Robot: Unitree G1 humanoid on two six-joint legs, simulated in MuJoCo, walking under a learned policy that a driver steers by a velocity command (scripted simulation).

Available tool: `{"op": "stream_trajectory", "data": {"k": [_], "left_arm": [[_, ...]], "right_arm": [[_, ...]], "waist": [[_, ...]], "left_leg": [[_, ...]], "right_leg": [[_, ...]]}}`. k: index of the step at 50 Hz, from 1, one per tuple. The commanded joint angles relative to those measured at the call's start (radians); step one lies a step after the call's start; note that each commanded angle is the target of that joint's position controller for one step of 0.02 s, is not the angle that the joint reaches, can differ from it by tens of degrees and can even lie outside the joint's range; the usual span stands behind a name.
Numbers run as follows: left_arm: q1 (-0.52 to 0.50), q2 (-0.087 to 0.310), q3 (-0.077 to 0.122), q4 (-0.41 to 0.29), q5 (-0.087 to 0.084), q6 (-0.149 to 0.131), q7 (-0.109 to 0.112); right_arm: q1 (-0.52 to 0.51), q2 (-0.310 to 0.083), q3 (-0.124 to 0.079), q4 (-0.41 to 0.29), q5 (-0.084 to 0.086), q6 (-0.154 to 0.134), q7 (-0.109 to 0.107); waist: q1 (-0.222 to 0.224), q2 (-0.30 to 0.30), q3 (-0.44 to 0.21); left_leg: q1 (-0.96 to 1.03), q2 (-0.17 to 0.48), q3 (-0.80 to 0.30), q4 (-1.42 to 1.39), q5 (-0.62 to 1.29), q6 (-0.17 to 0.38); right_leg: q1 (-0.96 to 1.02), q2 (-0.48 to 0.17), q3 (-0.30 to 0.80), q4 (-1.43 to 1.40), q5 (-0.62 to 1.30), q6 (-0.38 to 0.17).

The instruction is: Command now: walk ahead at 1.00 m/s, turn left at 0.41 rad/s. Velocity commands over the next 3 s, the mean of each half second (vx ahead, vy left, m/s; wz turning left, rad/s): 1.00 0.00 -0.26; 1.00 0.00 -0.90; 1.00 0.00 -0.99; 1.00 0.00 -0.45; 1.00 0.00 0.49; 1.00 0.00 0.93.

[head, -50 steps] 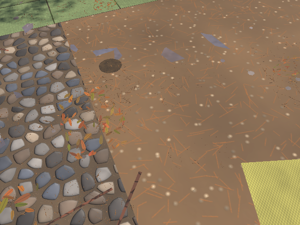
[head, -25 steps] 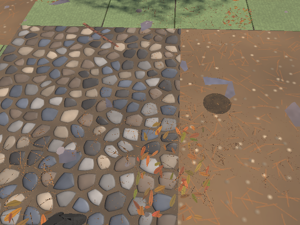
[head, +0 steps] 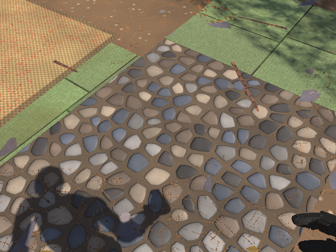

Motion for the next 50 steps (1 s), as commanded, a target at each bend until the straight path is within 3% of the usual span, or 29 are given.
{"op": "stream_trajectory", "data": {"k": [1, 3, 5, 6, 7, 8, 9, 10, 11, 14, 16, 18, 22, 25, 27, 28, 29, 30, 31, 32, 33, 34, 37, 40, 43, 46, 47, 49, 50], "left_arm": [[-0.071, 0.113, 0.009, -0.053, -0.004, -0.026, 0.001], [-0.036, 0.159, 0.012, -0.029, -0.007, -0.015, 0.013], [-0.033, 0.215, 0.018, -0.007, -0.007, 0.010, 0.031], [-0.065, 0.226, 0.018, -0.008, -0.014, 0.023, 0.035], [-0.068, 0.175, 0.007, -0.030, -0.016, 0.024, 0.029], [0.025, 0.000, -0.023, -0.079, -0.027, 0.020, 0.003], [-0.061, 0.105, -0.002, -0.113, -0.047, 0.017, 0.015], [-0.154, 0.112, 0.004, -0.129, -0.048, 0.015, 0.017], [-0.160, 0.075, -0.005, -0.118, -0.044, 0.016, 0.009], [-0.095, 0.020, -0.008, -0.060, -0.017, 0.068, -0.020], [-0.179, 0.000, -0.004, -0.083, -0.013, 0.089, -0.032], [-0.289, -0.019, -0.010, -0.127, -0.019, 0.092, -0.041], [-0.450, -0.024, -0.028, -0.181, -0.027, 0.075, -0.062], [-0.427, 0.014, -0.025, -0.177, -0.020, 0.076, -0.072], [-0.192, 0.093, 0.003, -0.114, -0.017, 0.086, -0.061], [0.033, 0.144, 0.030, -0.049, -0.014, 0.091, -0.048], [0.187, 0.190, 0.063, -0.005, -0.028, 0.091, -0.026], [0.089, 0.231, 0.076, 0.005, -0.045, 0.099, -0.006], [-0.010, 0.324, 0.092, -0.049, -0.013, 0.103, -0.004], [-0.064, 0.260, 0.090, -0.096, -0.012, 0.105, 0.006], [-0.106, 0.174, 0.071, -0.089, -0.008, 0.102, 0.014], [-0.147, 0.147, 0.061, -0.079, -0.013, 0.093, 0.013], [-0.186, 0.133, 0.047, -0.094, -0.024, 0.041, 0.012], [-0.186, 0.157, 0.062, -0.108, -0.024, 0.020, 0.008], [-0.136, 0.174, 0.078, -0.105, -0.039, 0.021, -0.008], [-0.123, 0.187, 0.088, -0.111, -0.033, 0.028, 0.000], [-0.136, 0.206, 0.093, -0.117, -0.027, 0.028, 0.003], [-0.227, 0.224, 0.093, -0.140, -0.019, 0.017, -0.003], [-0.256, 0.066, 0.049, -0.180, -0.010, 0.004, 0.004]], "right_arm": [[-0.112, -0.002, 0.022, -0.077, 0.000, -0.022, 0.017], [-0.102, -0.021, 0.018, -0.062, -0.005, -0.027, 0.006], [0.082, -0.066, -0.002, -0.009, -0.017, -0.031, -0.019], [0.305, -0.093, -0.021, 0.062, -0.016, -0.035, -0.037], [0.468, -0.162, -0.049, 0.114, -0.032, -0.033, -0.060], [0.432, -0.241, -0.067, 0.111, -0.048, -0.040, -0.078], [0.440, -0.232, -0.077, 0.096, -0.023, -0.041, -0.085], [0.384, -0.170, -0.067, 0.133, -0.014, -0.050, -0.089], [0.338, -0.116, -0.056, 0.148, -0.009, -0.063, -0.083], [0.303, -0.019, -0.032, 0.175, 0.007, -0.095, -0.081], [0.325, -0.007, -0.031, 0.208, 0.028, -0.116, -0.075], [0.336, -0.001, -0.029, 0.221, 0.027, -0.128, -0.070], [0.363, -0.006, -0.018, 0.246, 0.027, -0.135, -0.082], [0.383, -0.092, -0.030, 0.247, 0.030, -0.129, -0.118], [0.323, -0.154, -0.049, 0.220, 0.017, -0.098, -0.143], [0.250, -0.175, -0.057, 0.195, 0.005, -0.080, -0.146], [0.191, -0.175, -0.065, 0.189, 0.006, -0.064, -0.133], [0.158, 0.002, -0.018, 0.147, -0.017, -0.081, -0.103], [0.288, 0.019, 0.000, 0.037, 0.013, -0.102, -0.100], [0.242, -0.026, 0.011, 0.024, -0.005, -0.130, -0.095], [0.203, -0.064, 0.005, 0.035, -0.006, -0.140, -0.090], [0.173, -0.056, 0.005, 0.038, -0.021, -0.130, -0.091], [0.166, -0.030, 0.022, 0.019, -0.042, -0.059, -0.087], [-0.003, 0.012, 0.043, -0.053, -0.016, -0.055, -0.068], [-0.072, 0.023, 0.047, -0.077, 0.016, -0.058, -0.065], [-0.060, -0.026, 0.029, -0.082, 0.015, -0.068, -0.075], [0.014, -0.066, 0.011, -0.060, 0.016, -0.072, -0.084], [0.383, -0.160, -0.037, 0.025, 0.010, -0.084, -0.113], [0.602, -0.225, -0.061, 0.063, -0.019, -0.087, -0.133]], "waist": [[-0.062, -0.080, 0.162], [-0.082, -0.123, 0.118], [-0.198, -0.190, -0.023], [-0.312, -0.192, -0.128], [-0.356, -0.145, -0.244], [-0.194, 0.117, -0.344], [-0.253, 0.024, -0.408], [-0.209, -0.039, -0.183], [-0.164, -0.053, -0.050], [-0.072, -0.014, 0.029], [-0.064, -0.007, 0.088], [-0.070, 0.005, 0.128], [-0.084, -0.022, 0.148], [-0.038, 0.021, 0.072], [0.099, 0.068, -0.055], [0.210, 0.067, -0.136], [0.286, -0.032, -0.160], [0.152, -0.299, -0.041], [0.013, -0.332, -0.242], [0.029, -0.145, -0.218], [-0.021, 0.018, -0.047], [-0.074, 0.077, 0.038], [-0.147, 0.065, 0.112], [-0.093, 0.002, 0.122], [-0.017, -0.067, 0.058], [-0.015, -0.104, 0.013], [-0.051, -0.106, -0.042], [-0.265, -0.078, -0.235], [-0.317, 0.111, -0.357]], "left_leg": [[0.163, -0.023, 0.109, -0.219, 0.073, 0.035], [0.258, -0.087, 0.164, -0.281, 0.007, 0.062], [0.483, -0.142, 0.157, -0.303, -0.132, 0.098], [0.732, -0.127, 0.109, -0.387, -0.116, 0.124], [1.023, 0.026, -0.062, -0.381, -0.269, 0.135], [1.282, 0.348, -0.521, -0.433, -0.463, 0.153], [1.237, 0.398, -0.749, -0.597, -0.478, 0.155], [1.054, 0.334, -0.545, -0.637, -0.383, 0.129], [0.875, 0.299, -0.417, -0.680, -0.268, 0.121], [0.644, 0.209, -0.168, -0.782, -0.134, 0.054], [0.637, 0.185, -0.048, -0.826, 0.004, 0.014], [0.614, 0.137, 0.097, -0.849, 0.201, -0.032], [0.645, 0.080, 0.275, -0.858, 0.537, -0.083], [0.779, 0.133, 0.304, -0.723, 1.035, -0.116], [0.800, 0.176, 0.285, -0.420, 1.280, -0.124], [0.710, 0.194, 0.258, -0.137, 1.262, -0.115], [0.558, 0.100, 0.267, 0.327, 0.767, -0.107], [0.181, -0.098, 0.211, 0.713, -0.388, -0.104], [-0.107, -0.102, -0.010, 0.882, -0.474, -0.134], [-0.165, -0.051, -0.095, 0.768, -0.384, -0.104], [-0.135, 0.005, -0.097, 0.627, -0.297, -0.097], [-0.058, 0.040, -0.081, 0.531, -0.288, -0.104], [0.132, 0.103, -0.050, 0.279, -0.300, -0.162], [0.266, 0.100, 0.011, -0.065, -0.051, -0.179], [0.355, 0.038, 0.039, -0.289, 0.167, -0.157], [0.418, -0.002, 0.009, -0.433, 0.115, -0.136], [0.505, -0.029, 0.004, -0.443, 0.036, -0.126], [0.917, 0.026, -0.028, -0.403, -0.142, -0.094], [1.144, 0.286, -0.290, -0.427, -0.507, -0.083]], "right_leg": [[-0.198, -0.225, 0.048, -0.232, 0.572, -0.108], [-0.076, -0.244, 0.010, -0.132, 1.036, -0.109], [-0.016, -0.278, 0.010, 0.184, 1.403, -0.115], [-0.093, -0.267, 0.025, 0.446, 1.359, -0.116], [-0.312, -0.213, 0.057, 0.783, 0.956, -0.116], [-0.700, -0.043, 0.140, 1.150, -0.174, -0.097], [-0.804, -0.009, 0.295, 1.264, -0.102, -0.125], [-0.848, -0.067, 0.292, 1.199, 0.037, -0.128], [-0.813, -0.101, 0.271, 1.126, 0.084, -0.122], [-0.680, -0.155, 0.278, 1.035, 0.123, -0.093], [-0.763, -0.169, 0.263, 1.004, 0.160, -0.083], [-0.804, -0.156, 0.215, 0.924, 0.265, -0.081], [-0.732, -0.077, 0.060, 0.636, 0.458, -0.119], [-0.559, 0.029, -0.022, 0.492, 0.490, -0.164], [-0.312, 0.099, -0.017, 0.503, 0.363, -0.197], [-0.097, 0.098, 0.045, 0.503, 0.287, -0.241], [0.074, 0.051, 0.149, 0.395, 0.253, -0.311], [0.136, -0.023, 0.318, 0.460, 0.406, -0.340], [0.349, -0.211, 0.832, 0.273, 0.201, -0.557], [0.280, -0.275, 1.053, 0.032, -0.130, -0.539], [0.072, -0.256, 0.998, -0.039, -0.204, -0.472], [-0.108, -0.199, 0.889, -0.046, -0.116, -0.419], [-0.460, -0.080, 0.683, -0.069, 0.072, -0.390], [-0.564, 0.015, 0.557, -0.087, 0.230, -0.342], [-0.434, 0.023, 0.551, -0.044, 0.420, -0.275], [-0.261, -0.009, 0.596, 0.075, 0.573, -0.225], [-0.218, -0.011, 0.603, 0.180, 0.701, -0.203], [-0.349, 0.042, 0.550, 0.619, 0.696, -0.158], [-0.537, 0.099, 0.466, 0.963, 0.068, -0.165]]}}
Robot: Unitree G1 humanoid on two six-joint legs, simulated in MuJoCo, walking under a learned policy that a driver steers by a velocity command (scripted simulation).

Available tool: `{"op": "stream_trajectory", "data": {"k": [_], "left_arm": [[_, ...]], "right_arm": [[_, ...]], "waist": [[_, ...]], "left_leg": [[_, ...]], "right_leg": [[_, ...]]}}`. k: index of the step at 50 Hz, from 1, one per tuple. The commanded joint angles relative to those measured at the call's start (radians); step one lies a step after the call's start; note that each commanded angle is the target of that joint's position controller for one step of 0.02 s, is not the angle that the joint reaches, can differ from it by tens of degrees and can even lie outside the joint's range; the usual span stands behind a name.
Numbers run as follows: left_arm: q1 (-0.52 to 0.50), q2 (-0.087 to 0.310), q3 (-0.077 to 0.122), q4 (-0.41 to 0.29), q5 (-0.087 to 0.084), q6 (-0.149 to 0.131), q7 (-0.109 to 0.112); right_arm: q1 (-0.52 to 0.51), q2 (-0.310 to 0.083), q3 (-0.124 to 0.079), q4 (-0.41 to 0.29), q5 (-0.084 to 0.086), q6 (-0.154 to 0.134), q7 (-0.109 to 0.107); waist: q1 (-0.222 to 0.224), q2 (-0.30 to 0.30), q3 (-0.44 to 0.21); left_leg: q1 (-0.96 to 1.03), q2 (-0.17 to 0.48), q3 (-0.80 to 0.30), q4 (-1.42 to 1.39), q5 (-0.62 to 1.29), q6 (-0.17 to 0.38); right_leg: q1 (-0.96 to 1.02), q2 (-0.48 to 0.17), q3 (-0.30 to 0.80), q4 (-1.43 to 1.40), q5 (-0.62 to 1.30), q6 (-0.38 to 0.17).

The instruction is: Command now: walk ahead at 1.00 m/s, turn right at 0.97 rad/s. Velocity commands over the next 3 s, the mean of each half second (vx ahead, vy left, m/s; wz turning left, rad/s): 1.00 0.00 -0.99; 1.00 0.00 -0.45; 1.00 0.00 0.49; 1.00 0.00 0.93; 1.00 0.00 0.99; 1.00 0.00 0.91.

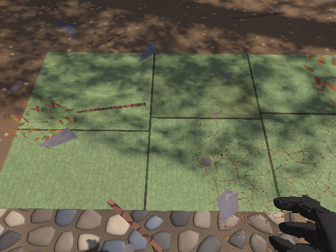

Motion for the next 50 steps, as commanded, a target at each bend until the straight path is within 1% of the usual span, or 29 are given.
{"op": "stream_trajectory", "data": {"k": [1, 2, 3, 4, 5, 9, 12, 15, 17, 19, 21, 22, 23, 24, 25, 26, 27, 30, 34, 38, 40, 41, 42, 43, 44, 45, 46, 47, 50], "left_arm": [[-0.020, -0.056, -0.041, -0.203, -0.045, -0.029, 0.000], [-0.099, 0.034, -0.038, -0.155, -0.008, -0.002, 0.013], [-0.176, 0.063, -0.029, -0.162, 0.012, 0.008, 0.001], [-0.214, 0.060, -0.028, -0.163, 0.018, 0.018, -0.013], [-0.253, 0.037, -0.032, -0.185, 0.030, 0.029, -0.031], [-0.341, -0.026, -0.061, -0.263, 0.029, 0.068, -0.062], [-0.419, -0.025, -0.075, -0.317, 0.022, 0.072, -0.071], [-0.542, -0.019, -0.084, -0.336, 0.024, 0.070, -0.089], [-0.552, -0.022, -0.086, -0.327, 0.021, 0.064, -0.091], [-0.443, 0.009, -0.073, -0.292, 0.021, 0.060, -0.077], [-0.078, 0.089, -0.028, -0.183, 0.017, 0.051, -0.051], [0.032, 0.127, 0.005, -0.126, 0.008, 0.048, -0.022], [-0.054, 0.213, 0.024, -0.135, -0.008, 0.060, -0.002], [-0.049, 0.278, 0.039, -0.185, 0.022, 0.076, -0.001], [-0.036, 0.233, 0.040, -0.180, 0.017, 0.077, 0.010], [-0.067, 0.184, 0.029, -0.158, 0.014, 0.067, 0.018], [-0.105, 0.148, 0.017, -0.146, 0.015, 0.050, 0.024], [-0.145, 0.068, -0.021, -0.136, 0.006, -0.003, 0.028], [-0.113, 0.063, -0.020, -0.098, -0.005, -0.040, 0.009], [-0.017, 0.097, -0.014, -0.048, -0.019, -0.050, 0.000], [-0.003, 0.141, -0.008, -0.030, -0.004, -0.044, 0.010], [-0.009, 0.165, -0.003, -0.024, 0.012, -0.037, 0.016], [-0.050, 0.176, -0.001, -0.025, 0.028, -0.027, 0.021], [-0.098, 0.127, -0.014, -0.038, 0.041, -0.028, 0.023], [0.042, -0.040, -0.053, -0.090, -0.014, -0.035, 0.012], [-0.017, 0.006, -0.062, -0.088, 0.003, -0.047, 0.016], [-0.109, 0.031, -0.056, -0.103, 0.000, -0.041, 0.018], [-0.172, 0.036, -0.063, -0.111, 0.012, -0.037, 0.009], [-0.206, -0.024, -0.080, -0.142, 0.035, -0.007, -0.022]], "right_arm": [[0.488, -0.372, -0.135, 0.067, -0.044, 0.001, -0.030], [0.352, -0.245, -0.125, 0.033, -0.035, 0.010, -0.023], [0.305, -0.165, -0.105, 0.034, -0.022, 0.014, -0.018], [0.310, -0.131, -0.097, 0.061, -0.026, 0.015, -0.013], [0.348, -0.122, -0.093, 0.099, -0.021, 0.010, -0.015], [0.403, -0.077, -0.084, 0.186, 0.014, -0.025, 0.011], [0.375, -0.109, -0.089, 0.199, 0.005, -0.043, 0.012], [0.430, -0.129, -0.094, 0.236, 0.005, -0.040, 0.006], [0.474, -0.171, -0.101, 0.246, 0.005, -0.032, -0.003], [0.493, -0.231, -0.117, 0.244, 0.005, -0.007, -0.023], [0.406, -0.272, -0.130, 0.205, -0.001, 0.024, -0.028], [0.387, -0.243, -0.129, 0.195, -0.007, 0.032, -0.014], [0.386, -0.090, -0.092, 0.141, -0.027, 0.026, 0.002], [0.376, -0.139, -0.094, 0.016, 0.004, 0.004, 0.003], [0.283, -0.168, -0.089, 0.005, -0.002, -0.022, 0.004], [0.268, -0.166, -0.084, 0.012, 0.002, -0.032, 0.004], [0.268, -0.154, -0.079, 0.028, -0.010, -0.023, 0.001], [0.320, -0.115, -0.069, 0.048, -0.041, 0.038, 0.009], [0.100, -0.036, -0.033, -0.029, -0.011, 0.032, 0.040], [0.017, -0.075, -0.049, -0.024, 0.010, 0.029, 0.044], [0.065, -0.117, -0.069, -0.013, 0.002, 0.027, 0.032], [0.177, -0.149, -0.088, 0.017, 0.007, 0.025, 0.023], [0.368, -0.176, -0.106, 0.070, 0.013, 0.025, 0.009], [0.586, -0.231, -0.128, 0.123, 0.001, 0.029, -0.013], [0.624, -0.349, -0.160, 0.138, -0.041, 0.024, -0.010], [0.556, -0.263, -0.146, 0.134, -0.017, 0.027, 0.013], [0.440, -0.203, -0.137, 0.129, -0.012, 0.023, 0.019], [0.408, -0.151, -0.127, 0.141, -0.008, 0.018, 0.025], [0.423, -0.079, -0.098, 0.210, -0.005, 0.001, 0.021]], "waist": [[-0.180, 0.514, -0.467], [-0.190, 0.254, -0.285], [-0.194, 0.133, -0.171], [-0.186, 0.046, -0.103], [-0.177, 0.055, -0.061], [-0.133, 0.101, 0.006], [-0.100, 0.105, 0.059], [-0.133, 0.044, 0.133], [-0.126, 0.059, 0.107], [-0.049, 0.115, 0.017], [0.125, 0.134, -0.150], [0.145, 0.042, -0.181], [0.015, -0.184, -0.120], [-0.003, -0.176, -0.338], [0.014, -0.007, -0.250], [-0.039, 0.062, -0.086], [-0.097, 0.121, -0.020], [-0.188, 0.122, 0.035], [-0.123, 0.038, 0.090], [-0.050, 0.016, 0.067], [-0.082, -0.021, -0.001], [-0.143, -0.046, -0.074], [-0.255, -0.050, -0.157], [-0.365, -0.031, -0.244], [-0.257, 0.329, -0.383], [-0.254, 0.283, -0.366], [-0.218, 0.154, -0.172], [-0.206, 0.024, -0.106], [-0.126, 0.053, 0.000]], "left_leg": [[0.981, 0.481, -0.894, -0.288, -0.736, 0.153], [0.828, 0.416, -0.811, -0.313, -0.882, 0.171], [0.706, 0.361, -0.583, -0.283, -0.706, 0.155], [0.606, 0.315, -0.421, -0.281, -0.481, 0.141], [0.544, 0.278, -0.297, -0.288, -0.352, 0.126], [0.462, 0.240, -0.019, -0.347, -0.016, 0.085], [0.402, 0.221, 0.146, -0.397, 0.151, 0.079], [0.438, 0.163, 0.294, -0.440, 0.313, 0.045], [0.502, 0.161, 0.353, -0.356, 0.783, 0.020], [0.586, 0.198, 0.354, -0.147, 1.160, 0.011], [0.460, 0.241, 0.310, 0.315, 1.191, 0.039], [0.239, 0.152, 0.307, 0.671, 0.565, 0.038], [-0.092, -0.013, 0.281, 1.048, -0.403, 0.017], [-0.345, -0.059, 0.052, 1.186, -0.412, -0.004], [-0.402, 0.003, -0.020, 1.089, -0.321, 0.002], [-0.378, 0.037, -0.018, 0.971, -0.273, 0.002], [-0.299, 0.069, -0.010, 0.892, -0.279, -0.006], [-0.118, 0.126, 0.006, 0.683, -0.333, -0.042], [0.042, 0.114, 0.076, 0.250, 0.084, -0.010], [0.097, 0.041, 0.116, 0.046, 0.270, 0.058], [0.146, -0.031, 0.137, 0.020, 0.119, 0.092], [0.243, -0.065, 0.130, 0.028, 0.019, 0.106], [0.433, -0.072, 0.137, 0.013, -0.049, 0.116], [0.694, 0.029, 0.045, 0.070, -0.192, 0.137], [0.946, 0.341, -0.536, -0.065, -0.533, 0.283], [0.907, 0.341, -0.822, -0.257, -0.607, 0.277], [0.756, 0.319, -0.632, -0.261, -0.566, 0.271], [0.628, 0.282, -0.509, -0.265, -0.457, 0.263], [0.402, 0.191, -0.303, -0.335, -0.348, 0.220]], "right_leg": [[-0.738, -0.004, -0.128, 0.777, -0.032, 0.015], [-0.834, -0.110, -0.159, 0.824, 0.103, 0.007], [-0.831, -0.151, -0.192, 0.770, 0.184, 0.015], [-0.800, -0.184, -0.200, 0.731, 0.213, 0.027], [-0.789, -0.213, -0.196, 0.705, 0.216, 0.033], [-0.827, -0.257, -0.229, 0.660, 0.293, 0.046], [-0.806, -0.265, -0.265, 0.518, 0.430, 0.049], [-0.733, -0.218, -0.403, 0.268, 0.491, 0.012], [-0.601, -0.142, -0.490, 0.165, 0.471, -0.030], [-0.461, -0.070, -0.513, 0.135, 0.383, -0.062], [-0.059, -0.032, -0.434, 0.087, 0.303, -0.123], [0.183, -0.065, -0.324, -0.008, 0.281, -0.156], [0.254, -0.250, -0.003, 0.018, 0.406, -0.198], [0.490, -0.389, 0.450, -0.203, 0.237, -0.384], [0.397, -0.411, 0.515, -0.352, 0.126, -0.342], [0.215, -0.385, 0.448, -0.398, 0.163, -0.307], [0.057, -0.345, 0.351, -0.400, 0.262, -0.276], [-0.257, -0.258, 0.150, -0.428, 0.401, -0.239], [-0.403, -0.146, -0.033, -0.511, 0.526, -0.157], [-0.156, -0.218, -0.040, -0.527, 0.777, -0.104], [0.011, -0.248, -0.057, -0.371, 1.143, -0.067], [0.059, -0.261, -0.062, -0.220, 1.284, -0.046], [0.004, -0.244, -0.091, 0.007, 1.287, -0.028], [-0.195, -0.203, -0.120, 0.321, 1.099, -0.015], [-0.557, -0.024, -0.193, 0.793, 0.292, 0.043], [-0.688, -0.021, -0.128, 0.848, 0.096, 0.017], [-0.753, -0.102, -0.132, 0.824, 0.190, 0.013], [-0.726, -0.140, -0.151, 0.769, 0.226, 0.014], [-0.677, -0.189, -0.145, 0.648, 0.203, 0.030]]}}
Over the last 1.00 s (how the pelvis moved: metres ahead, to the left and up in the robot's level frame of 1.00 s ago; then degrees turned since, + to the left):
0.95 -0.10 -0.02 -38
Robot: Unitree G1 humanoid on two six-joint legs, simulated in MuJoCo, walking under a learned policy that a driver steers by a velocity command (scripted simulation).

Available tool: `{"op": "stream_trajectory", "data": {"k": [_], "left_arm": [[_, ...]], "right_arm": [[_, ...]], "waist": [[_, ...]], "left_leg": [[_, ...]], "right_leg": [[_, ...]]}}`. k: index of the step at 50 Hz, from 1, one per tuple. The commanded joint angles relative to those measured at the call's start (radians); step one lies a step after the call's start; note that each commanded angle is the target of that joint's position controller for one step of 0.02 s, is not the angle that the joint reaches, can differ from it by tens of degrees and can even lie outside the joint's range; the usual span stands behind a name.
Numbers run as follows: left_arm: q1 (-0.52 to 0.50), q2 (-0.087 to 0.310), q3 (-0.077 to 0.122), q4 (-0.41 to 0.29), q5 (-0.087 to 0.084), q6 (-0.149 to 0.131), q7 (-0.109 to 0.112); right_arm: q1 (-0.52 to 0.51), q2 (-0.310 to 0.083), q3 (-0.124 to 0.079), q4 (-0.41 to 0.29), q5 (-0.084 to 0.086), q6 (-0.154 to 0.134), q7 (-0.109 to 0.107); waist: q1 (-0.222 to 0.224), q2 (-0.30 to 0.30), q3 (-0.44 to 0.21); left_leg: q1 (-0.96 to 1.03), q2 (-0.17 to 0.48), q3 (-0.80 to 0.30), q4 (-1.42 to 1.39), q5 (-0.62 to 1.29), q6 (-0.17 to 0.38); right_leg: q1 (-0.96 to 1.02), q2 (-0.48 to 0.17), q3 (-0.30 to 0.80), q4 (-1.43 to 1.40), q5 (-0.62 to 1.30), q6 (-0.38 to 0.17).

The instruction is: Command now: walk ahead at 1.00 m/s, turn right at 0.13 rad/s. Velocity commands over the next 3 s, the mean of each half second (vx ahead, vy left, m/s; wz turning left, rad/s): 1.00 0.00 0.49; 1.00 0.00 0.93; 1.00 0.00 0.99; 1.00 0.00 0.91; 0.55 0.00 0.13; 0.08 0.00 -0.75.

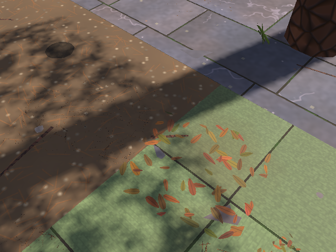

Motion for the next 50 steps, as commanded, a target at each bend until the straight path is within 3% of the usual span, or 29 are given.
{"op": "stream_trajectory", "data": {"k": [1, 4, 6, 9, 11, 13, 14, 15, 16, 17, 18, 19, 21, 23, 26, 29, 31, 33, 35, 36, 37, 38, 39, 40, 41, 43, 44, 47, 50], "left_arm": [[-0.050, 0.008, -0.014, -0.109, 0.016, 0.007, -0.024], [-0.226, 0.015, -0.032, -0.196, 0.032, 0.003, -0.034], [-0.311, 0.000, -0.048, -0.223, 0.018, -0.010, -0.048], [-0.359, 0.009, -0.048, -0.224, 0.000, -0.013, -0.049], [-0.354, 0.043, -0.033, -0.220, 0.006, -0.016, -0.029], [-0.142, 0.095, -0.003, -0.157, 0.013, -0.024, -0.002], [0.041, 0.131, 0.016, -0.108, 0.019, -0.027, 0.016], [0.233, 0.213, 0.044, -0.088, 0.044, -0.029, 0.039], [0.181, 0.269, 0.057, -0.102, 0.056, -0.022, 0.036], [0.090, 0.195, 0.055, -0.112, 0.040, -0.014, 0.031], [0.030, 0.101, 0.035, -0.110, 0.030, -0.020, 0.029], [0.019, 0.062, 0.029, -0.088, 0.030, -0.025, 0.026], [0.028, 0.036, 0.022, -0.048, 0.017, -0.039, 0.029], [0.047, 0.009, 0.018, -0.009, -0.009, -0.058, 0.021], [0.021, 0.009, 0.019, 0.010, -0.010, -0.074, 0.017], [0.012, 0.047, 0.028, 0.021, -0.009, -0.078, 0.022], [0.059, 0.101, 0.035, 0.028, -0.011, -0.079, 0.026], [0.094, 0.153, 0.049, 0.029, -0.011, -0.054, 0.038], [0.037, 0.210, 0.067, -0.002, 0.004, -0.010, 0.051], [0.014, 0.211, 0.069, -0.018, 0.010, 0.003, 0.046], [-0.003, 0.114, 0.051, -0.032, 0.010, 0.000, 0.025], [0.090, 0.054, 0.026, -0.157, 0.001, -0.021, 0.019], [-0.022, 0.098, 0.020, -0.184, 0.009, -0.050, 0.023], [-0.066, 0.103, 0.015, -0.184, 0.004, -0.064, 0.023], [-0.081, 0.088, 0.009, -0.183, 0.012, -0.062, 0.025], [-0.049, 0.074, 0.000, -0.167, 0.042, -0.019, 0.027], [-0.049, 0.066, -0.001, -0.170, 0.044, 0.003, 0.025], [-0.213, 0.022, -0.021, -0.244, 0.031, 0.018, 0.009], [-0.316, 0.002, -0.034, -0.276, 0.000, 0.012, -0.003]], "right_arm": [[0.106, -0.062, -0.011, 0.022, 0.016, -0.030, 0.000], [0.135, -0.083, -0.013, 0.045, 0.037, -0.045, 0.006], [0.125, -0.094, -0.020, 0.042, 0.044, -0.050, 0.008], [0.156, -0.161, -0.039, 0.050, 0.061, -0.056, 0.008], [0.182, -0.174, -0.040, 0.064, 0.057, -0.050, 0.006], [0.191, -0.217, -0.049, 0.076, 0.043, -0.037, -0.002], [0.158, -0.214, -0.049, 0.066, 0.040, -0.032, -0.004], [0.155, -0.109, -0.026, 0.032, 0.030, -0.034, -0.005], [0.240, -0.006, -0.005, -0.033, 0.087, -0.033, 0.000], [0.170, -0.079, -0.013, -0.022, 0.069, -0.019, -0.008], [0.082, -0.089, -0.016, -0.022, 0.054, -0.010, -0.004], [0.042, -0.075, -0.013, -0.022, 0.047, -0.002, 0.005], [0.034, -0.039, -0.011, -0.034, 0.021, 0.032, 0.026], [-0.039, -0.012, -0.004, -0.073, 0.016, 0.062, 0.040], [-0.162, -0.009, 0.008, -0.141, 0.014, 0.071, 0.062], [-0.262, -0.028, 0.019, -0.176, 0.021, 0.067, 0.082], [-0.292, -0.023, 0.025, -0.186, 0.023, 0.064, 0.088], [-0.235, -0.069, 0.013, -0.160, 0.020, 0.060, 0.077], [0.059, -0.143, -0.023, -0.079, 0.025, 0.054, 0.058], [0.258, -0.188, -0.054, -0.009, 0.025, 0.053, 0.036], [0.200, -0.249, -0.084, -0.003, 0.050, 0.068, 0.011], [0.104, -0.380, -0.102, -0.062, 0.009, 0.083, 0.013], [0.126, -0.345, -0.105, -0.093, 0.017, 0.087, 0.002], [0.108, -0.288, -0.094, -0.065, 0.022, 0.078, -0.009], [0.084, -0.243, -0.081, -0.044, 0.027, 0.064, -0.013], [0.025, -0.191, -0.059, -0.051, 0.034, 0.031, -0.019], [0.022, -0.175, -0.051, -0.051, 0.038, 0.019, -0.015], [0.029, -0.180, -0.053, -0.055, 0.039, -0.003, -0.007], [0.051, -0.194, -0.067, -0.054, 0.043, -0.006, 0.005]], "waist": [[0.017, 0.081, 0.028], [0.016, 0.079, 0.114], [0.007, 0.063, 0.127], [-0.008, 0.066, 0.098], [-0.005, 0.071, 0.048], [0.093, 0.103, -0.112], [0.189, 0.094, -0.203], [0.235, -0.038, -0.356], [0.123, -0.318, -0.492], [0.112, -0.193, -0.359], [0.107, -0.082, -0.199], [0.089, -0.016, -0.105], [0.031, -0.057, -0.042], [0.008, -0.054, 0.012], [-0.018, -0.057, 0.064], [-0.023, -0.002, 0.109], [-0.023, -0.009, 0.111], [-0.064, -0.039, 0.050], [-0.221, -0.071, -0.112], [-0.290, -0.028, -0.200], [-0.222, 0.190, -0.122], [-0.067, 0.339, -0.266], [-0.136, 0.111, -0.311], [-0.097, 0.002, -0.142], [-0.036, -0.061, -0.048], [0.040, -0.069, 0.010], [0.055, -0.061, 0.017], [0.026, -0.020, 0.074], [-0.035, 0.043, 0.056]], "left_leg": [[0.168, 0.253, -0.400, -0.367, -0.188, 0.147], [0.091, 0.204, -0.317, -0.475, -0.037, 0.182], [0.015, 0.147, -0.231, -0.500, 0.121, 0.164], [0.046, 0.174, -0.224, -0.534, 0.360, 0.156], [0.203, 0.184, -0.220, -0.417, 0.602, 0.136], [0.262, 0.169, -0.207, -0.088, 0.842, 0.104], [0.127, 0.128, -0.199, 0.173, 0.707, 0.088], [-0.047, 0.067, -0.162, 0.530, 0.309, 0.091], [-0.320, -0.037, -0.156, 0.835, -0.214, 0.074], [-0.443, 0.033, -0.162, 0.902, -0.139, 0.088], [-0.476, 0.078, -0.149, 0.858, -0.060, 0.084], [-0.448, 0.108, -0.145, 0.812, -0.035, 0.075], [-0.398, 0.146, -0.143, 0.770, -0.038, 0.053], [-0.443, 0.175, -0.131, 0.742, -0.023, 0.041], [-0.465, 0.175, -0.082, 0.628, 0.137, 0.036], [-0.349, 0.134, 0.015, 0.364, 0.292, 0.068], [-0.253, 0.080, 0.092, 0.255, 0.310, 0.107], [-0.168, -0.001, 0.146, 0.218, 0.234, 0.142], [0.146, -0.062, 0.116, 0.222, 0.111, 0.186], [0.410, -0.083, 0.047, 0.165, 0.044, 0.212], [0.506, 0.012, -0.152, 0.076, -0.022, 0.249], [0.781, 0.258, -0.743, -0.068, -0.001, 0.464], [0.764, 0.299, -0.905, -0.243, -0.179, 0.464], [0.588, 0.285, -0.853, -0.303, -0.190, 0.408], [0.415, 0.241, -0.756, -0.303, -0.097, 0.364], [0.160, 0.152, -0.591, -0.301, 0.061, 0.333], [0.081, 0.121, -0.544, -0.312, 0.080, 0.332], [-0.083, 0.045, -0.455, -0.362, 0.119, 0.306], [-0.067, 0.007, -0.429, -0.353, 0.227, 0.237]], "right_leg": [[-0.310, -0.095, 0.058, -0.050, -0.007, 0.018], [-0.374, -0.159, -0.045, -0.282, 0.132, 0.067], [-0.230, -0.147, -0.076, -0.533, 0.291, 0.090], [-0.030, -0.095, -0.117, -0.681, 0.411, 0.089], [0.003, -0.064, -0.117, -0.743, 0.355, 0.073], [0.242, -0.007, -0.119, -0.761, 0.183, 0.052], [0.476, -0.068, -0.080, -0.750, 0.145, 0.045], [0.691, -0.320, 0.177, -0.755, -0.215, 0.036], [0.825, -0.541, 0.730, -0.983, -0.497, -0.049], [0.726, -0.500, 0.710, -1.040, -0.530, -0.057], [0.591, -0.454, 0.511, -1.020, -0.380, -0.047], [0.467, -0.415, 0.370, -1.036, -0.172, -0.036], [0.330, -0.371, 0.189, -1.074, -0.001, -0.014], [0.296, -0.355, 0.059, -1.120, 0.118, 0.007], [0.250, -0.299, -0.152, -1.175, 0.296, 0.031], [0.228, -0.243, -0.315, -1.223, 0.431, 0.060], [0.285, -0.258, -0.371, -1.164, 0.807, 0.082], [0.419, -0.276, -0.377, -1.005, 1.211, 0.096], [0.394, -0.318, -0.347, -0.611, 1.359, 0.073], [0.252, -0.298, -0.327, -0.287, 1.170, 0.072], [-0.025, -0.099, -0.319, 0.118, 0.184, 0.107], [-0.435, 0.009, -0.155, 0.440, -0.229, 0.163], [-0.523, -0.041, 0.006, 0.406, -0.137, 0.147], [-0.520, -0.094, 0.017, 0.280, -0.086, 0.138], [-0.451, -0.136, 0.013, 0.153, -0.065, 0.139], [-0.296, -0.174, 0.013, 0.030, -0.088, 0.164], [-0.254, -0.186, 0.005, -0.038, -0.114, 0.179], [-0.184, -0.188, -0.051, -0.320, 0.040, 0.201], [-0.063, -0.134, -0.069, -0.588, 0.332, 0.186]]}}
Over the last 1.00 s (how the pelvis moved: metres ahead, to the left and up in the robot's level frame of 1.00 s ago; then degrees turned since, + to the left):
0.87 -0.23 0.02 -41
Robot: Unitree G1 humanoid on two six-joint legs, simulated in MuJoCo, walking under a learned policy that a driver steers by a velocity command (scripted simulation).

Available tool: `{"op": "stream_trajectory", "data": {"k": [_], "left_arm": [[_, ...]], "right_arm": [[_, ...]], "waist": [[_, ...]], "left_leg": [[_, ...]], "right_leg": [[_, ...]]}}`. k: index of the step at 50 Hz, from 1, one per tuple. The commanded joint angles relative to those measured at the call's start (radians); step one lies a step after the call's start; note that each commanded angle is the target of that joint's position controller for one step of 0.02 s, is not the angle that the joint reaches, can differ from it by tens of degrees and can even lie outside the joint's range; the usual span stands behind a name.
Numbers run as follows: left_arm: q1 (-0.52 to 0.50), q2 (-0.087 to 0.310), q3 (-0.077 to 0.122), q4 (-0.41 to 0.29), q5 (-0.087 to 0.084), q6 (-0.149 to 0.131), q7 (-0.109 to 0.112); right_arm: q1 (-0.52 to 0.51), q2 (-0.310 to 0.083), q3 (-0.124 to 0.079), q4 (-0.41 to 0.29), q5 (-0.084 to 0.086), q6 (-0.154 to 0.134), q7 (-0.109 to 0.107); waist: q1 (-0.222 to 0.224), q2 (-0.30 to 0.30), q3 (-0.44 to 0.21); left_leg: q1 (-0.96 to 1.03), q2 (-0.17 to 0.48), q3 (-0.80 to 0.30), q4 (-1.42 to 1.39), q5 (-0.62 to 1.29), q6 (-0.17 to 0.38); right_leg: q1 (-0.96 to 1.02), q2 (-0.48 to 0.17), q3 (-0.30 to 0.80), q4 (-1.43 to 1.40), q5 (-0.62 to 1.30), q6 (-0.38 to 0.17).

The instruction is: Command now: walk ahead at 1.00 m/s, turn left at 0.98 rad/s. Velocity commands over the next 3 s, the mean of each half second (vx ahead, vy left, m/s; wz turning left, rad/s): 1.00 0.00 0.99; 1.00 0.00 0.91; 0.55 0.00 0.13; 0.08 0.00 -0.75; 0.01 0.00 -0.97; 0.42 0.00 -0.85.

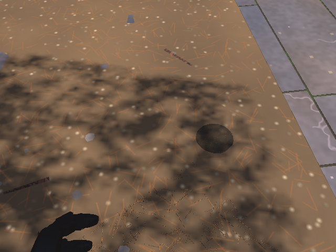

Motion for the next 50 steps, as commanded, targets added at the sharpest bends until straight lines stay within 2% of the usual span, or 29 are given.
{"op": "stream_trajectory", "data": {"k": [1, 3, 5, 6, 7, 8, 9, 10, 12, 15, 17, 20, 24, 26, 28, 29, 30, 31, 32, 33, 34, 35, 37, 39, 41, 44, 47, 49, 50], "left_arm": [[-0.070, 0.088, 0.020, -0.069, -0.025, -0.005, -0.007], [-0.072, 0.120, 0.029, -0.074, -0.028, -0.010, -0.002], [0.049, 0.181, 0.055, -0.038, -0.029, -0.015, 0.013], [0.215, 0.221, 0.077, 0.001, -0.029, -0.020, 0.026], [0.435, 0.272, 0.101, 0.045, -0.016, -0.025, 0.048], [0.576, 0.344, 0.119, 0.069, 0.023, -0.030, 0.064], [0.432, 0.379, 0.131, 0.050, 0.022, -0.024, 0.051], [0.289, 0.252, 0.112, 0.017, 0.013, -0.017, 0.045], [0.261, 0.163, 0.090, 0.051, 0.008, -0.011, 0.036], [0.345, 0.112, 0.076, 0.151, -0.019, -0.038, 0.024], [0.349, 0.114, 0.077, 0.169, -0.028, -0.056, 0.012], [0.325, 0.132, 0.078, 0.186, -0.020, -0.072, 0.010], [0.402, 0.179, 0.088, 0.231, -0.016, -0.068, 0.021], [0.444, 0.223, 0.095, 0.234, -0.019, -0.053, 0.035], [0.413, 0.286, 0.113, 0.221, -0.014, -0.020, 0.050], [0.362, 0.303, 0.119, 0.197, -0.012, -0.004, 0.049], [0.332, 0.287, 0.119, 0.179, -0.008, 0.005, 0.040], [0.313, 0.159, 0.092, 0.141, 0.006, 0.002, 0.019], [0.332, 0.166, 0.085, 0.007, -0.018, -0.022, 0.019], [0.231, 0.197, 0.078, -0.008, -0.014, -0.052, 0.018], [0.217, 0.190, 0.071, 0.000, -0.021, -0.065, 0.018], [0.198, 0.180, 0.066, 0.005, -0.009, -0.059, 0.022], [0.250, 0.173, 0.062, 0.029, 0.024, -0.015, 0.022], [0.186, 0.146, 0.054, 0.000, 0.026, 0.013, 0.014], [0.044, 0.103, 0.034, -0.058, 0.010, 0.012, 0.001], [-0.016, 0.081, 0.022, -0.066, -0.016, 0.004, -0.012], [-0.032, 0.119, 0.036, -0.061, -0.013, -0.003, -0.006], [0.138, 0.187, 0.070, -0.010, -0.011, -0.011, 0.011], [0.320, 0.216, 0.089, 0.036, -0.017, -0.014, 0.026]], "right_arm": [[-0.098, -0.176, -0.050, -0.098, 0.008, -0.032, 0.006], [-0.084, -0.184, -0.056, -0.095, 0.010, -0.029, 0.002], [-0.099, -0.217, -0.064, -0.099, 0.001, -0.026, -0.005], [-0.132, -0.246, -0.069, -0.102, -0.002, -0.027, -0.001], [-0.176, -0.206, -0.056, -0.116, -0.006, -0.038, 0.003], [-0.172, -0.028, -0.010, -0.161, 0.002, -0.048, -0.003], [-0.067, -0.022, 0.014, -0.212, 0.033, -0.041, -0.003], [-0.146, -0.094, 0.007, -0.169, 0.000, -0.018, -0.010], [-0.236, -0.110, 0.001, -0.172, -0.024, 0.004, 0.020], [-0.311, -0.039, 0.023, -0.222, -0.033, 0.040, 0.057], [-0.363, -0.033, 0.032, -0.262, -0.031, 0.051, 0.066], [-0.454, -0.045, 0.039, -0.306, -0.024, 0.054, 0.074], [-0.585, -0.029, 0.057, -0.330, -0.024, 0.049, 0.097], [-0.554, -0.039, 0.052, -0.308, -0.022, 0.045, 0.088], [-0.356, -0.093, 0.027, -0.251, -0.020, 0.041, 0.068], [-0.153, -0.134, 0.002, -0.190, -0.016, 0.036, 0.053], [0.023, -0.176, -0.032, -0.120, -0.013, 0.031, 0.028], [-0.057, -0.247, -0.060, -0.118, 0.016, 0.045, 0.003], [-0.100, -0.340, -0.072, -0.179, -0.026, 0.061, 0.007], [-0.054, -0.295, -0.074, -0.180, -0.023, 0.063, -0.007], [-0.078, -0.244, -0.064, -0.148, -0.018, 0.051, -0.015], [-0.101, -0.210, -0.053, -0.129, -0.015, 0.032, -0.020], [-0.159, -0.164, -0.030, -0.133, -0.011, -0.002, -0.028], [-0.151, -0.152, -0.021, -0.124, -0.001, -0.025, -0.018], [-0.153, -0.156, -0.026, -0.120, -0.004, -0.037, -0.013], [-0.108, -0.160, -0.032, -0.092, 0.010, -0.045, 0.001], [-0.035, -0.161, -0.030, -0.049, 0.013, -0.048, -0.005], [-0.030, -0.215, -0.037, -0.032, -0.004, -0.043, -0.013], [-0.080, -0.229, -0.039, -0.034, -0.014, -0.042, -0.011]], "waist": [[0.028, 0.026, 0.021], [0.022, 0.043, 0.000], [0.081, 0.043, -0.079], [0.185, 0.014, -0.172], [0.295, -0.010, -0.273], [0.296, -0.263, -0.369], [0.153, -0.485, -0.428], [0.151, -0.232, -0.243], [0.140, -0.050, -0.096], [0.114, -0.092, -0.007], [0.097, -0.089, 0.006], [0.073, -0.072, 0.055], [0.099, -0.029, 0.121], [0.073, -0.070, 0.061], [-0.050, -0.123, -0.060], [-0.139, -0.136, -0.144], [-0.196, -0.069, -0.211], [-0.084, 0.182, -0.142], [-0.018, 0.218, -0.322], [-0.062, 0.022, -0.291], [-0.008, -0.052, -0.120], [0.047, -0.104, -0.038], [0.130, -0.112, 0.007], [0.135, -0.089, 0.041], [0.106, -0.052, 0.079], [0.050, 0.000, 0.038], [0.018, 0.018, 0.003], [0.104, 0.033, -0.115], [0.224, 0.033, -0.190]], "left_leg": [[-0.273, 0.199, -0.232, -0.173, 0.334, 0.089], [-0.177, 0.225, -0.268, -0.117, 0.407, 0.057], [-0.089, 0.228, -0.288, 0.053, 0.614, 0.015], [-0.104, 0.197, -0.251, 0.261, 0.693, -0.011], [-0.246, 0.153, -0.206, 0.545, 0.602, -0.034], [-0.505, 0.057, -0.106, 0.888, -0.148, -0.040], [-0.692, 0.067, -0.025, 1.051, -0.218, -0.046], [-0.741, 0.161, 0.006, 1.080, -0.088, -0.047], [-0.695, 0.236, 0.049, 0.989, 0.001, -0.068], [-0.708, 0.299, 0.057, 0.953, 0.031, -0.081], [-0.738, 0.310, 0.076, 0.929, 0.101, -0.087], [-0.726, 0.303, 0.121, 0.780, 0.235, -0.088], [-0.608, 0.247, 0.287, 0.476, 0.278, -0.027], [-0.493, 0.163, 0.359, 0.418, 0.226, 0.009], [-0.280, 0.106, 0.347, 0.402, 0.119, 0.046], [-0.065, 0.089, 0.305, 0.378, 0.068, 0.077], [0.218, 0.096, 0.214, 0.284, 0.047, 0.111], [0.323, 0.255, -0.062, 0.250, 0.052, 0.146], [0.577, 0.442, -0.606, 0.065, -0.007, 0.354], [0.512, 0.473, -0.687, -0.079, -0.102, 0.325], [0.327, 0.451, -0.619, -0.125, -0.058, 0.286], [0.163, 0.401, -0.527, -0.129, 0.050, 0.252], [-0.058, 0.318, -0.374, -0.130, 0.190, 0.222], [-0.212, 0.263, -0.307, -0.168, 0.192, 0.209], [-0.329, 0.203, -0.257, -0.197, 0.219, 0.173], [-0.311, 0.188, -0.207, -0.199, 0.403, 0.101], [-0.080, 0.241, -0.214, -0.120, 0.658, 0.057], [0.055, 0.266, -0.197, 0.128, 0.972, 0.015], [-0.019, 0.241, -0.163, 0.359, 0.949, -0.007]], "right_leg": [[0.303, 0.083, -0.088, -0.203, 0.234, -0.009], [0.352, 0.103, -0.067, -0.295, 0.226, -0.024], [0.496, 0.151, -0.061, -0.330, 0.089, -0.039], [0.674, 0.163, -0.081, -0.336, 0.001, -0.051], [0.926, 0.078, -0.022, -0.300, -0.134, -0.071], [1.149, -0.210, 0.339, -0.405, -0.546, -0.101], [1.129, -0.349, 0.882, -0.646, -0.729, -0.182], [0.962, -0.287, 0.742, -0.651, -0.803, -0.193], [0.757, -0.191, 0.375, -0.623, -0.442, -0.167], [0.655, -0.125, 0.104, -0.665, -0.167, -0.125], [0.638, -0.131, -0.013, -0.690, 0.009, -0.126], [0.603, -0.094, -0.195, -0.740, 0.164, -0.114], [0.670, -0.058, -0.365, -0.757, 0.509, -0.075], [0.767, -0.067, -0.396, -0.627, 1.019, -0.060], [0.799, -0.117, -0.382, -0.342, 1.289, -0.066], [0.721, -0.136, -0.355, -0.100, 1.282, -0.090], [0.517, -0.094, -0.348, 0.241, 0.921, -0.091], [0.189, 0.110, -0.334, 0.617, -0.209, -0.065], [-0.148, 0.189, -0.130, 0.847, -0.357, -0.029], [-0.208, 0.125, -0.014, 0.774, -0.268, -0.036], [-0.187, 0.082, -0.011, 0.647, -0.221, -0.041], [-0.112, 0.051, -0.015, 0.545, -0.228, -0.033], [0.028, 0.019, -0.016, 0.426, -0.273, -0.005], [0.088, 0.004, -0.045, 0.262, -0.280, 0.017], [0.166, 0.019, -0.079, 0.068, -0.082, 0.022], [0.339, 0.070, -0.113, -0.176, 0.247, -0.017], [0.368, 0.109, -0.123, -0.304, 0.253, -0.068], [0.512, 0.178, -0.140, -0.312, 0.066, -0.104], [0.708, 0.157, -0.142, -0.325, 0.017, -0.119]]}}
Over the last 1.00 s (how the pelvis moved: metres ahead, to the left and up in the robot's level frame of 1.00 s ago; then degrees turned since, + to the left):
0.88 0.21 0.00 44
